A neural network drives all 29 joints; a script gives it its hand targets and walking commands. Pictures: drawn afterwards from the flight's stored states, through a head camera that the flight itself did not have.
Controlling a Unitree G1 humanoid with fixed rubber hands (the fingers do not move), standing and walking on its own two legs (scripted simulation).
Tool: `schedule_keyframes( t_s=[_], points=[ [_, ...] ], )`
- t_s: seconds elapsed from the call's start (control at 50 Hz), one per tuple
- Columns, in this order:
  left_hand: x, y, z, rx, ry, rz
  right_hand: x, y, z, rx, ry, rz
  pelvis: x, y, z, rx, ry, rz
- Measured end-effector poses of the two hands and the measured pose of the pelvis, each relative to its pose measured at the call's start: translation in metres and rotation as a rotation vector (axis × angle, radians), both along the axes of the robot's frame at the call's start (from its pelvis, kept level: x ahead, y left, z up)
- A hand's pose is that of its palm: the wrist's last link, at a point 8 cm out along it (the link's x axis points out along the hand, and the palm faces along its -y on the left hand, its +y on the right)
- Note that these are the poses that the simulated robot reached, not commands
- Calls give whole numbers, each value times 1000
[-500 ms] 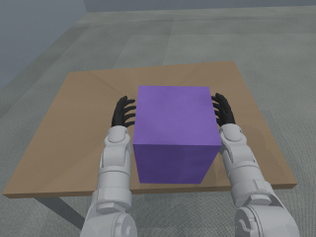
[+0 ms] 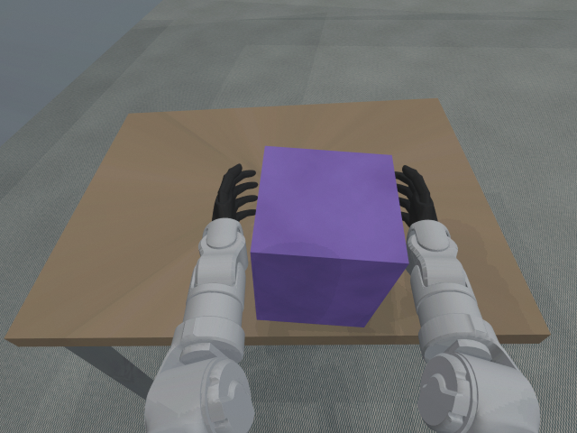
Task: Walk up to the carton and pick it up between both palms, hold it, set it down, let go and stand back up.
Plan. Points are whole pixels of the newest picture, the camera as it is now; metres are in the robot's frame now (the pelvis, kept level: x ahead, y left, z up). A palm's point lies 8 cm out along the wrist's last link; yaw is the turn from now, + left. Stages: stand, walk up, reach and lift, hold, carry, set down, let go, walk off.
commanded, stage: set down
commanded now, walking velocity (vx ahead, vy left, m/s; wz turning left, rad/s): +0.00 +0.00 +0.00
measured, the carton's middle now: (318, 244) +0.41 -0.04 +0.02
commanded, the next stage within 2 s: none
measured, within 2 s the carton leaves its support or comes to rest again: rests again in 1.12 s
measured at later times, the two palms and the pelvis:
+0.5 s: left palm (230, 216) +0.44 +0.09 +0.07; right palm (411, 213) +0.42 -0.18 +0.06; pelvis +0.02 +0.00 +0.00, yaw +0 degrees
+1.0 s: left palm (229, 225) +0.43 +0.09 +0.06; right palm (410, 220) +0.41 -0.18 +0.06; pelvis +0.01 +0.00 +0.00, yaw +0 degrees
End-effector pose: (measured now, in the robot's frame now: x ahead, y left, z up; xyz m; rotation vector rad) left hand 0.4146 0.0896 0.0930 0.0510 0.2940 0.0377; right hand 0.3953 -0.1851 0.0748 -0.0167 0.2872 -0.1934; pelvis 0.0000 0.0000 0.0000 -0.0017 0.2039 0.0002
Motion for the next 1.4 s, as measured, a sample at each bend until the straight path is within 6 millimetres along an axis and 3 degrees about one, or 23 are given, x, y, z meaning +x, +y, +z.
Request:
schedule_keyframes(
  t_s=[0.14, 0.26, 0.38, 0.52, 0.72, 0.96, 1.4],
  points=[
    [16, -1, 2, 7, -18, -18, 14, -1, 8, -18, -15, -8, 9, 2, -1, 1, 32, 4],
    [23, 0, -11, 9, 4, -21, 20, 0, -4, -3, 6, -15, 18, 4, -1, 3, 39, 1],
    [24, 1, -26, 11, 23, -14, 22, 2, -21, 20, 15, -9, 22, 5, -1, 3, 60, -1],
    [25, 0, -21, 23, -14, -5, 27, 1, -16, -1, -27, 1, 23, 4, -2, 2, 79, 3],
    [21, -8, -24, 14, -6, -32, 14, -7, -19, 4, -20, -30, 15, -1, -2, 2, 74, -5],
    [17, 2, -32, 20, 0, -23, 16, 2, -19, -10, -17, -13, 9, 1, -3, 0, 108, -4],
    [29, 5, -48, 42, 4, -26, 29, 5, -36, 1, -32, -13, 23, 7, -4, 2, 158, 2]
  ],
)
